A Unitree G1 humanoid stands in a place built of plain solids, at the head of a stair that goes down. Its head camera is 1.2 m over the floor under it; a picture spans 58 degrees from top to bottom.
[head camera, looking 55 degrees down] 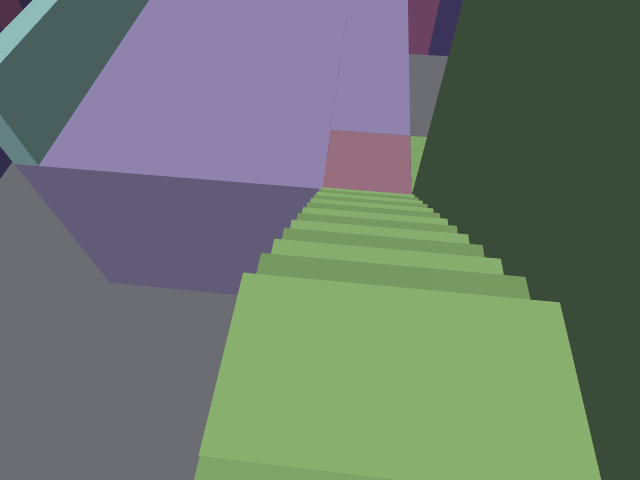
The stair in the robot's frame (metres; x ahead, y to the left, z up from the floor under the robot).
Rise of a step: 0.19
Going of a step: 0.20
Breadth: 1.09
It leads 6 degrees to the right of straight ahead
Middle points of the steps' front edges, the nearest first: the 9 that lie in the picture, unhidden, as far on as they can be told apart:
0.65 -0.29 0.00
0.85 -0.32 -0.19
1.05 -0.34 -0.37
1.25 -0.36 -0.56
1.45 -0.38 -0.75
1.65 -0.40 -0.94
1.85 -0.42 -1.12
2.05 -0.44 -1.31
2.25 -0.47 -1.50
